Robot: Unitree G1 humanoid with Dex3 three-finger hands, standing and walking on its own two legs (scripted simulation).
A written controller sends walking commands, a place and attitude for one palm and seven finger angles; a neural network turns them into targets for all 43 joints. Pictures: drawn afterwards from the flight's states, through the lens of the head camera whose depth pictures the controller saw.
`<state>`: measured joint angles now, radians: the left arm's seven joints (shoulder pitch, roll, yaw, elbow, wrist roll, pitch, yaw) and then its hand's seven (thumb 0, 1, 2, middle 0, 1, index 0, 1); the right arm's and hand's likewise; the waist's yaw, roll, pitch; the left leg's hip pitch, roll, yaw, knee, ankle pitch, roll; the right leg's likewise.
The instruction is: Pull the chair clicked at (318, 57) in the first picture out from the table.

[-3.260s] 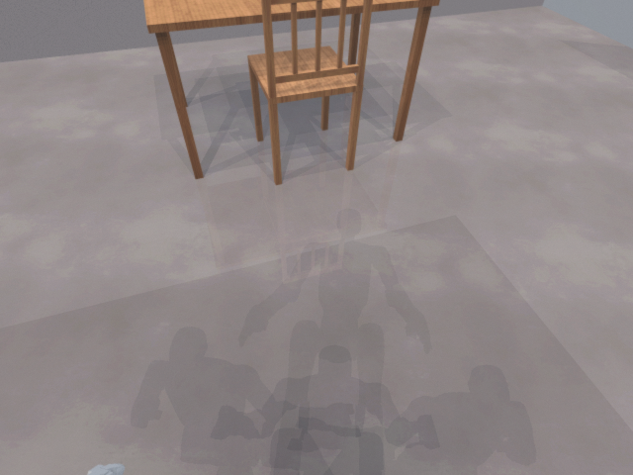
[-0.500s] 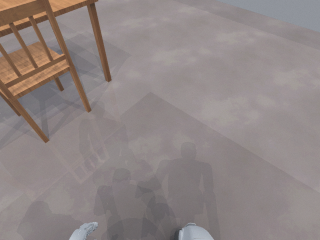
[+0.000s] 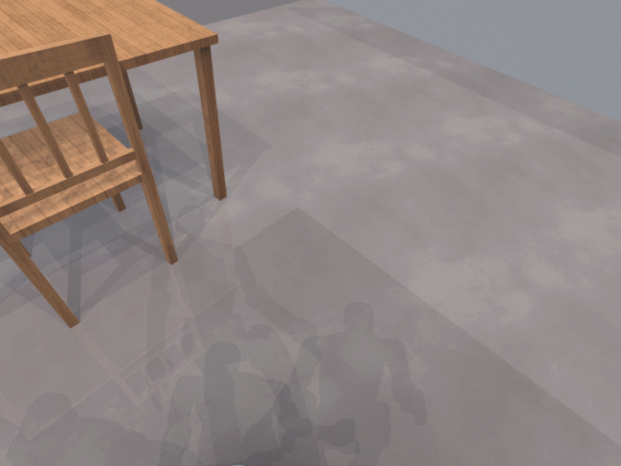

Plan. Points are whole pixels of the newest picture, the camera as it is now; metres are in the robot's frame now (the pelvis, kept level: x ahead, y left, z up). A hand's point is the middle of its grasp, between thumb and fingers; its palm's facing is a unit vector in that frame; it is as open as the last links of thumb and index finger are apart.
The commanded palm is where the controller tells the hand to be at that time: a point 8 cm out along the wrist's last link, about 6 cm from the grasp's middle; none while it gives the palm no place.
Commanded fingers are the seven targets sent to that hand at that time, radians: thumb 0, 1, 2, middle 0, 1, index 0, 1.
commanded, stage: walk to a spot facing it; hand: left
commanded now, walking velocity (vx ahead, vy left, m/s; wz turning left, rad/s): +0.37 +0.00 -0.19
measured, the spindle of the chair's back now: (47, 134) +0.77 +0.67 -0.09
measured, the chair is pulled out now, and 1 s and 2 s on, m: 0.00 0.00 0.00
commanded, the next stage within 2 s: turn to face it in 0.74 s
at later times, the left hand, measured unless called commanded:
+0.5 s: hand (248, 333) +0.36 +0.13 -0.17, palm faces -0.16 -0.97 -0.21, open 7.4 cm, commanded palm none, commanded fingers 0.00 0.90 0.90 -0.20 -0.30 -0.20 -0.30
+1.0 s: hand (259, 317) +0.40 +0.11 -0.18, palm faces +0.03 -0.99 -0.14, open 7.4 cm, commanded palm none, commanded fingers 0.00 0.90 0.90 -0.20 -0.30 -0.20 -0.30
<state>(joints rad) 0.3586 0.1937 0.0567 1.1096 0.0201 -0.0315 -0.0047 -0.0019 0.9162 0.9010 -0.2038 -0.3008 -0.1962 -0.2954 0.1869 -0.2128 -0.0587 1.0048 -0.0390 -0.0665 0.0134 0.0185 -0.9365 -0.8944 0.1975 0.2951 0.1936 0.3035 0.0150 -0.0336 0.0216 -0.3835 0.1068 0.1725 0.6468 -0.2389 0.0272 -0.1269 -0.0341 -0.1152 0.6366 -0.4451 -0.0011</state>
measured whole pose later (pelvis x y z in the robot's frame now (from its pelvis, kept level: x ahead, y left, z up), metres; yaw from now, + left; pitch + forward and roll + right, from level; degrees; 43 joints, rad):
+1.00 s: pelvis +0.44 -0.04 +0.00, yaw -3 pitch -1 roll -2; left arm 0.36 0.13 0.02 1.12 0.02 -0.05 0.02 0.00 0.91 0.90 -0.21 -0.30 -0.20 -0.30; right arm 0.11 -0.18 -0.04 1.00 -0.03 -0.02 0.02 0.01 -0.91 -0.89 0.20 0.29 0.19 0.30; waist 0.03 0.00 0.06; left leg -0.41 0.07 0.14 0.60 -0.14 0.02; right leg -0.04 -0.02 -0.24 0.50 -0.42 0.00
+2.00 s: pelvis +0.51 -0.06 +0.00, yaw +32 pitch +1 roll +0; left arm 0.27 0.27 0.06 0.93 0.02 0.05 0.02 0.01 0.90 0.90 -0.21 -0.30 -0.20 -0.30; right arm 0.08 -0.26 -0.05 0.89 -0.02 0.04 0.03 0.01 -0.91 -0.89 0.20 0.30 0.19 0.30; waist 0.03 -0.05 0.11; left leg -0.29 0.01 0.11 0.63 -0.35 0.03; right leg -0.31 -0.21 -0.25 0.79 -0.46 0.06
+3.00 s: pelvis +0.52 -0.05 +0.02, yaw +53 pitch +0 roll +1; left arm 0.44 0.19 0.04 1.10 0.04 -0.02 0.01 0.01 0.91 0.90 -0.21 -0.30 -0.20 -0.30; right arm 0.17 -0.22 -0.05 1.02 -0.03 0.04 0.04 0.01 -0.91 -0.89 0.20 0.30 0.19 0.30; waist 0.07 -0.01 0.01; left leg -0.36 0.06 0.06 0.73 -0.35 -0.01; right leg -0.13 -0.10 -0.21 0.36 -0.22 0.01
